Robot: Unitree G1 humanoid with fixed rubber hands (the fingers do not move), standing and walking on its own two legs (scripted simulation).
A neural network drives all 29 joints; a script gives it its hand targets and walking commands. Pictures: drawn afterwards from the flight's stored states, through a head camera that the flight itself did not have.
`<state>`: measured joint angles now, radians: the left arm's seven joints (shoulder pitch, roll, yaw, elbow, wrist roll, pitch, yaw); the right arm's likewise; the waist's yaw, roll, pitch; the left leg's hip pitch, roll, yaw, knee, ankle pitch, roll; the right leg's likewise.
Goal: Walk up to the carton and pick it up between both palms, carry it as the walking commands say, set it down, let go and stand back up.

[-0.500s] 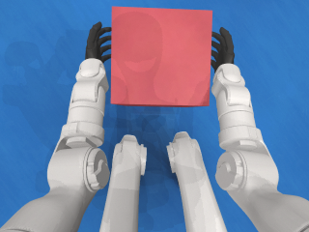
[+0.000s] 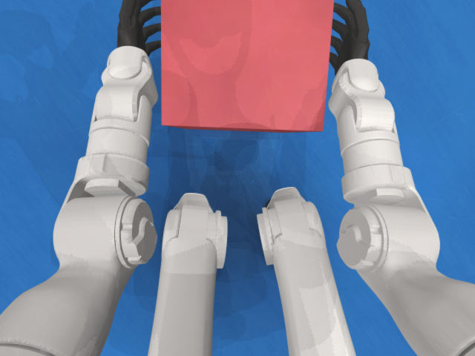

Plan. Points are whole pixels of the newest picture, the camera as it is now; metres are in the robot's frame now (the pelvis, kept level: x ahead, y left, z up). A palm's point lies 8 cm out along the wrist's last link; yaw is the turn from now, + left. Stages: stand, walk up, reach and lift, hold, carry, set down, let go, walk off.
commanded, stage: set down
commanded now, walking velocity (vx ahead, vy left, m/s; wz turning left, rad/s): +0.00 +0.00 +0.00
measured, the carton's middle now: (241, 69) +0.51 -0.01 -0.22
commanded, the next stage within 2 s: none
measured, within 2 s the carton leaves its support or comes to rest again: rests again in 1.14 s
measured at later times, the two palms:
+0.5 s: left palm (142, 49) +0.53 +0.13 -0.17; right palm (340, 60) +0.51 -0.16 -0.17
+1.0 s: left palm (145, 57) +0.53 +0.14 -0.19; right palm (333, 68) +0.50 -0.16 -0.19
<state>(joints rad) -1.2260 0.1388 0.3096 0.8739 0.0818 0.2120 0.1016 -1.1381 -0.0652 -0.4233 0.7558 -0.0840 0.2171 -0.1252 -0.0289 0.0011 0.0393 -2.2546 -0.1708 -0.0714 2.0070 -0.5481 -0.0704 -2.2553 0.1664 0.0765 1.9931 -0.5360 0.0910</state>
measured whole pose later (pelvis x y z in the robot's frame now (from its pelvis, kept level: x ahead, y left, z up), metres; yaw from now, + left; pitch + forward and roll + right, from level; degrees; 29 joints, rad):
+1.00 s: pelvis +0.00 +0.00 -0.04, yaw +0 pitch +39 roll -1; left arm -1.32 0.19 0.24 1.04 0.03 0.16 0.12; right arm -1.22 -0.12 -0.40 0.90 -0.06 0.17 -0.14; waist -0.03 0.00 0.21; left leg -2.26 -0.14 -0.04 2.18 -0.60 -0.05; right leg -2.25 0.14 0.04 2.16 -0.59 0.07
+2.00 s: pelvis +0.00 +0.00 -0.05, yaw +0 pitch +35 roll -1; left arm -1.37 0.24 0.24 1.11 0.03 0.12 0.08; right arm -1.29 -0.16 -0.37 1.02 -0.06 0.12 -0.08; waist -0.04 0.00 0.30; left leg -2.25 -0.11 -0.02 2.23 -0.59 -0.03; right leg -2.24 0.10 0.02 2.21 -0.58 0.06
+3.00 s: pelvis +0.01 +0.00 +0.05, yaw +0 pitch +45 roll -1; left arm -1.19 0.33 0.17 0.93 -0.08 0.13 0.07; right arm -1.10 -0.22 -0.24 0.84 0.10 0.12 -0.11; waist -0.04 0.00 0.00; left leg -2.10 -0.07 -0.03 1.87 -0.55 -0.01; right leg -2.10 0.07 0.02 1.85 -0.54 0.02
